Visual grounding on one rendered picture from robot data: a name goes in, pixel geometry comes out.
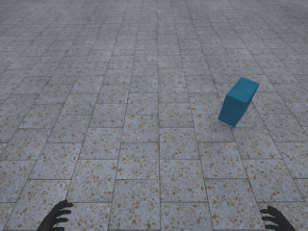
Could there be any right robot hand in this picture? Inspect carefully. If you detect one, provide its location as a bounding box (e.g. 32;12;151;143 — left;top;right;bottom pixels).
260;205;295;231

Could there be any left robot hand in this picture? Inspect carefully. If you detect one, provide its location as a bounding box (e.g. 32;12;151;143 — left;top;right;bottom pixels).
37;200;73;231

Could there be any carton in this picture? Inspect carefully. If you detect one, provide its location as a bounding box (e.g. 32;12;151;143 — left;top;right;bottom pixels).
218;77;260;127

